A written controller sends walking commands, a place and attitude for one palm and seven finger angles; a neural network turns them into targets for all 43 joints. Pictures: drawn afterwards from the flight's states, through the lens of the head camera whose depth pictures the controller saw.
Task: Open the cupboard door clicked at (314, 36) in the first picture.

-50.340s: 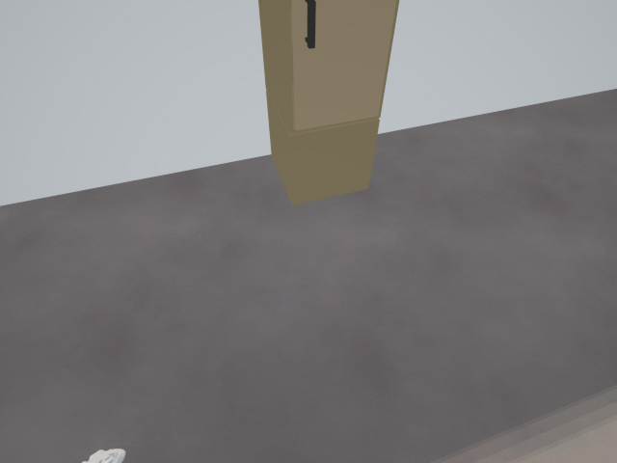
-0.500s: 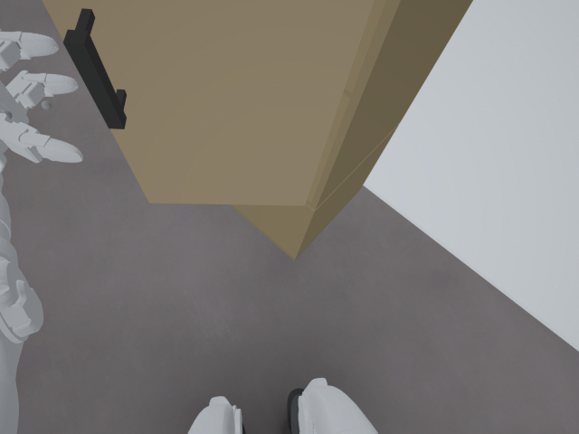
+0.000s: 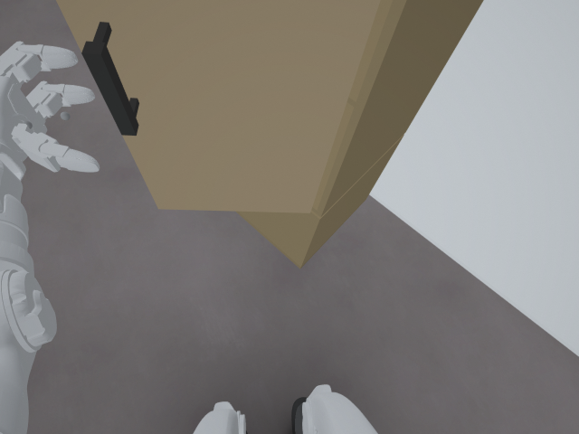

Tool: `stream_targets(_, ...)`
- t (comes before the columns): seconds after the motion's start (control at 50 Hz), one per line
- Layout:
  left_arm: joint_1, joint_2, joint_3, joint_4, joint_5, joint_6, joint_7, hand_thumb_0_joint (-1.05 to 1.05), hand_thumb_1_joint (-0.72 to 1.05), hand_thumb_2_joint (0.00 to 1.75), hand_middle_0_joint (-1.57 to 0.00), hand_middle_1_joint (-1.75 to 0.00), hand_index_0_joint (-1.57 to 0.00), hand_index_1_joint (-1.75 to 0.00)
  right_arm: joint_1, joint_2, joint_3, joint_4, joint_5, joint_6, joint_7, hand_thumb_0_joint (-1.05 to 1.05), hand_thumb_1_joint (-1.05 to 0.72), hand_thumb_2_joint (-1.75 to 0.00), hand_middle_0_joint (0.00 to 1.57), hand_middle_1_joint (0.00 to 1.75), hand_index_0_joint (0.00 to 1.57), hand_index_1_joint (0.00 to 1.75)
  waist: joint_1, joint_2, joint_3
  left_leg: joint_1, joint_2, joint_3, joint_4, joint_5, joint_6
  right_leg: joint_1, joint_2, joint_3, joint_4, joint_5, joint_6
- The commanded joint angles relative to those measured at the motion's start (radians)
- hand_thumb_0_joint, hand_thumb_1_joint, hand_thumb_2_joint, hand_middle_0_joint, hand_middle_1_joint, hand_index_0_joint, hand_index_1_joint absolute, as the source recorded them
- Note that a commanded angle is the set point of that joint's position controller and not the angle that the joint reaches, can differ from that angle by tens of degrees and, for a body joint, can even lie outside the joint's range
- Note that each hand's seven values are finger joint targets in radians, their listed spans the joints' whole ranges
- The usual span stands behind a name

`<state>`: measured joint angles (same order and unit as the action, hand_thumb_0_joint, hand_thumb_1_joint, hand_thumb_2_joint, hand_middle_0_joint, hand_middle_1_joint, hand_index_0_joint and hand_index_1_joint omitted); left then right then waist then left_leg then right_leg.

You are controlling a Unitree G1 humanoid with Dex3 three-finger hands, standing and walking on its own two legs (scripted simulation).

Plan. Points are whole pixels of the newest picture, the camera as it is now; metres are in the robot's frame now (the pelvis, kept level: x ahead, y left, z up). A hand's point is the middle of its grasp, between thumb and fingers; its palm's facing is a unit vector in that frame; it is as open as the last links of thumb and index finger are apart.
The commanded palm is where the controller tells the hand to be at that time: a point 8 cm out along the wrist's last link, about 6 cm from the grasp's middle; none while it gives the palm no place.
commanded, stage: move the hooked fingers beside the handle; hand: left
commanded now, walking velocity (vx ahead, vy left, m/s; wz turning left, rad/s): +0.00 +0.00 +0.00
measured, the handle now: (117, 83) +0.55 +0.19 +0.10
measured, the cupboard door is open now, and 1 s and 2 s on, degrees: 43 43 43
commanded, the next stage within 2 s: slide the fingers in behind the handle in 0.30 s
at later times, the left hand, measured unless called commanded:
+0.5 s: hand (67, 112) +0.50 +0.24 +0.10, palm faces -0.06 -1.00 -0.02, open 14.0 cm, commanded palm +0.48 +0.29 +0.09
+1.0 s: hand (91, 117) +0.50 +0.22 +0.10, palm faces -0.08 -1.00 -0.01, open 14.0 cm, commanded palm +0.49 +0.26 +0.09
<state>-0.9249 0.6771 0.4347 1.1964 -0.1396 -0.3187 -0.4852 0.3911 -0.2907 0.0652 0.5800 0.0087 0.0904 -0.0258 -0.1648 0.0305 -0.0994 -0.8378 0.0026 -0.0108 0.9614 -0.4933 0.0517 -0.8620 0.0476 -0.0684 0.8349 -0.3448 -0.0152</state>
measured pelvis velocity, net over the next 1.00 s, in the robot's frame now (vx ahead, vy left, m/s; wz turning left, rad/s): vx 0.00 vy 0.00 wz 0.00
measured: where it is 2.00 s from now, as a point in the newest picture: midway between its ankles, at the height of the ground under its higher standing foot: outside the picture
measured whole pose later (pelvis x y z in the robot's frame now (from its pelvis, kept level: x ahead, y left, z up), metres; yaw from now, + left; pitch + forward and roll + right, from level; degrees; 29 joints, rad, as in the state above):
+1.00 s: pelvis +0.00 +0.00 +0.00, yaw +0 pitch +21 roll -4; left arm -0.90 0.59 0.39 1.15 -0.15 -0.32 -0.43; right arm 0.40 -0.28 0.06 0.59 0.00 0.08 -0.01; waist -0.16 0.04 -0.11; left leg -0.82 0.00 -0.01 0.95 -0.49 0.05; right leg -0.85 0.04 -0.06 0.83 -0.35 -0.01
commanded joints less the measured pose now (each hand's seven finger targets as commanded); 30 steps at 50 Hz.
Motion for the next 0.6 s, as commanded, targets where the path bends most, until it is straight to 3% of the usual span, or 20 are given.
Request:
stream_targets(0.0, -0.423, 0.288, 0.029, -0.206, -0.025, -0.066, 0.005, 0.0, -0.5, 0.3, -0.3, -1.2, -0.3, -1.2, 0.175, -0.192, -0.068, -0.033, 0.0, -0.012, -0.019, 0.0, -0.9, -0.9, 0.2, 0.3, 0.2, 0.3, -0.014, 0.137, -0.451, 0.318, 0.028, -0.067, -0.099, 0.58, -0.057, 0.226, 0.017, 0.027, -0.034, 0.323, -0.008)
stream_targets(0.04, -0.439, 0.291, 0.029, -0.185, -0.024, -0.06, 0.007, 0.0, -0.5, 0.3, -0.3, -1.2, -0.3, -1.2, 0.177, -0.193, -0.065, -0.034, 0.001, -0.013, -0.023, 0.0, -0.9, -0.9, 0.2, 0.3, 0.2, 0.3, -0.022, 0.132, -0.418, 0.282, 0.023, -0.062, -0.103, 0.529, -0.045, 0.226, 0.014, 0.032, -0.038, 0.31, -0.011)
stream_targets(0.06, -0.456, 0.298, 0.027, -0.196, -0.019, -0.061, 0.007, 0.0, -0.5, 0.3, -0.3, -1.2, -0.3, -1.2, 0.175, -0.194, -0.065, -0.032, 0.0, -0.014, -0.023, 0.0, -0.9, -0.9, 0.2, 0.3, 0.2, 0.3, -0.021, 0.158, -0.444, 0.295, 0.023, -0.062, -0.102, 0.524, -0.048, 0.227, 0.012, 0.035, -0.035, 0.308, -0.009)
stream_targets(0.12, -0.439, 0.361, 0.071, -0.186, -0.014, -0.059, 0.007, 0.0, -0.5, 0.3, -0.3, -1.2, -0.3, -1.2, 0.179, -0.198, -0.063, -0.04, 0.0, -0.017, -0.026, 0.0, -0.9, -0.9, 0.2, 0.3, 0.2, 0.3, -0.01, 0.119, -0.458, 0.238, 0.018, -0.051, -0.1, 0.492, -0.036, 0.288, 0.011, 0.046, -0.035, 0.331, -0.008)
stream_targets(0.14, -0.451, 0.337, 0.055, -0.198, -0.021, -0.067, 0.003, 0.0, -0.5, 0.3, -0.3, -1.2, -0.3, -1.2, 0.179, -0.195, -0.062, -0.043, 0.0, -0.019, -0.025, 0.0, -0.9, -0.9, 0.2, 0.3, 0.2, 0.3, -0.014, 0.135, -0.466, 0.247, 0.016, -0.05, -0.099, 0.496, -0.035, 0.283, 0.012, 0.046, -0.032, 0.334, -0.012)
stream_targets(0.16, -0.434, 0.37, 0.081, -0.186, -0.016, -0.067, 0.003, 0.0, -0.5, 0.3, -0.3, -1.2, -0.3, -1.2, 0.18, -0.197, -0.064, -0.037, -0.001, -0.019, -0.027, 0.0, -0.9, -0.9, 0.2, 0.3, 0.2, 0.3, -0.008, 0.134, -0.478, 0.246, 0.018, -0.048, -0.094, 0.504, -0.035, 0.293, 0.011, 0.049, -0.033, 0.347, -0.009)
stream_targets(0.2, -0.42, 0.361, 0.069, -0.189, -0.013, -0.065, -0.005, 0.0, -0.5, 0.3, -0.3, -1.2, -0.3, -1.2, 0.179, -0.196, -0.063, -0.043, 0.001, -0.018, -0.026, 0.0, -0.9, -0.9, 0.2, 0.3, 0.2, 0.3, -0.003, 0.15, -0.474, 0.253, 0.018, -0.049, -0.099, 0.507, -0.037, 0.287, 0.012, 0.047, -0.033, 0.342, -0.009)
stream_targets(0.24, -0.451, 0.295, 0.019, -0.208, -0.022, -0.068, -0.013, 0.0, -0.5, 0.3, -0.3, -1.2, -0.3, -1.2, 0.18, -0.191, -0.064, -0.04, 0.002, -0.019, -0.025, 0.0, -0.9, -0.9, 0.2, 0.3, 0.2, 0.3, -0.021, 0.169, -0.459, 0.295, 0.021, -0.057, -0.1, 0.528, -0.041, 0.24, 0.015, 0.038, -0.036, 0.322, -0.012)
stream_targets(0.3, -0.445, 0.359, 0.064, -0.167, -0.025, -0.054, -0.016, 0.0, -0.5, 0.3, -0.3, -1.2, -0.3, -1.2, 0.188, -0.203, -0.063, -0.03, 0.002, -0.018, -0.029, 0.0, -0.9, -0.9, 0.2, 0.3, 0.2, 0.3, -0.02, 0.133, -0.447, 0.247, 0.02, -0.051, -0.098, 0.478, -0.031, 0.258, 0.014, 0.046, -0.044, 0.312, -0.007)
stream_targets(0.32, -0.458, 0.353, 0.053, -0.179, -0.022, -0.052, -0.018, 0.0, -0.5, 0.3, -0.3, -1.2, -0.3, -1.2, 0.187, -0.2, -0.062, -0.03, 0.002, -0.019, -0.03, 0.0, -0.9, -0.9, 0.2, 0.3, 0.2, 0.3, -0.025, 0.136, -0.457, 0.245, 0.02, -0.049, -0.1, 0.471, -0.03, 0.265, 0.013, 0.048, -0.043, 0.313, -0.006)
stream_targets(0.36, -0.445, 0.35, 0.064, -0.216, -0.027, -0.064, -0.017, 0.0, -0.5, 0.3, -0.3, -1.2, -0.3, -1.2, 0.192, -0.198, -0.066, -0.031, -0.002, -0.021, -0.027, 0.0, -0.9, -0.9, 0.2, 0.3, 0.2, 0.3, -0.008, 0.179, -0.517, 0.299, 0.019, -0.052, -0.096, 0.537, -0.04, 0.277, 0.014, 0.046, -0.036, 0.35, -0.01)
stream_targets(0.38, -0.414, 0.381, 0.093, -0.201, -0.024, -0.062, -0.016, 0.0, -0.5, 0.3, -0.3, -1.2, -0.3, -1.2, 0.194, -0.201, -0.069, -0.031, -0.003, -0.02, -0.027, 0.0, -0.9, -0.9, 0.2, 0.3, 0.2, 0.3, -0.001, 0.151, -0.518, 0.289, 0.022, -0.053, -0.092, 0.55, -0.039, 0.29, 0.015, 0.045, -0.034, 0.363, -0.01)
stream_targets(0.4, -0.397, 0.354, 0.071, -0.197, -0.026, -0.057, -0.018, 0.0, -0.5, 0.3, -0.3, -1.2, -0.3, -1.2, 0.19, -0.197, -0.066, -0.035, 0.0, -0.018, -0.025, 0.0, -0.9, -0.9, 0.2, 0.3, 0.2, 0.3, 0.0, 0.164, -0.499, 0.279, 0.02, -0.047, -0.096, 0.551, -0.039, 0.287, 0.015, 0.046, -0.036, 0.366, -0.009)
stream_targets(0.42, -0.41, 0.301, 0.029, -0.192, -0.028, -0.05, -0.023, 0.0, -0.5, 0.3, -0.3, -1.2, -0.3, -1.2, 0.186, -0.193, -0.066, -0.034, 0.001, -0.018, -0.022, 0.0, -0.9, -0.9, 0.2, 0.3, 0.2, 0.3, -0.018, 0.138, -0.465, 0.268, 0.021, -0.045, -0.099, 0.521, -0.033, 0.27, 0.016, 0.043, -0.043, 0.351, -0.006)
stream_targets(0.44, -0.415, 0.291, 0.03, -0.19, -0.039, -0.052, -0.024, 0.0, -0.5, 0.3, -0.3, -1.2, -0.3, -1.2, 0.187, -0.192, -0.066, -0.033, 0.001, -0.019, -0.023, 0.0, -0.9, -0.9, 0.2, 0.3, 0.2, 0.3, -0.02, 0.13, -0.441, 0.264, 0.021, -0.047, -0.103, 0.521, -0.031, 0.269, 0.018, 0.039, -0.046, 0.349, -0.01)
stream_targets(0.46, -0.4, 0.338, 0.065, -0.187, -0.034, -0.049, -0.021, 0.0, -0.5, 0.3, -0.3, -1.2, -0.3, -1.2, 0.188, -0.2, -0.067, -0.033, 0.0, -0.016, -0.024, 0.0, -0.9, -0.9, 0.2, 0.3, 0.2, 0.3, -0.005, 0.14, -0.455, 0.259, 0.022, -0.046, -0.104, 0.512, -0.033, 0.28, 0.016, 0.043, -0.044, 0.346, -0.01)
stream_targets(0.48, -0.403, 0.347, 0.069, -0.196, -0.034, -0.047, -0.019, 0.0, -0.5, 0.3, -0.3, -1.2, -0.3, -1.2, 0.191, -0.2, -0.068, -0.035, 0.001, -0.015, -0.025, 0.0, -0.9, -0.9, 0.2, 0.3, 0.2, 0.3, -0.009, 0.133, -0.47, 0.259, 0.02, -0.043, -0.102, 0.517, -0.029, 0.29, 0.016, 0.046, -0.044, 0.359, -0.009)
stream_targets(0.52, -0.386, 0.332, 0.059, -0.185, -0.032, -0.041, -0.017, 0.0, -0.5, 0.3, -0.3, -1.2, -0.3, -1.2, 0.184, -0.196, -0.066, -0.041, 0.001, -0.015, -0.022, 0.0, -0.9, -0.9, 0.2, 0.3, 0.2, 0.3, -0.006, 0.126, -0.447, 0.228, 0.018, -0.036, -0.105, 0.486, -0.026, 0.299, 0.015, 0.048, -0.047, 0.349, -0.008)
stream_targets(0.58, -0.422, 0.324, 0.055, -0.217, -0.029, -0.057, -0.005, 0.0, -0.5, 0.3, -0.3, -1.2, -0.3, -1.2, 0.188, -0.194, -0.068, -0.035, -0.002, -0.017, -0.022, 0.0, -0.9, -0.9, 0.2, 0.3, 0.2, 0.3, -0.013, 0.151, -0.464, 0.271, 0.022, -0.045, -0.103, 0.518, -0.033, 0.275, 0.016, 0.043, -0.041, 0.351, -0.009)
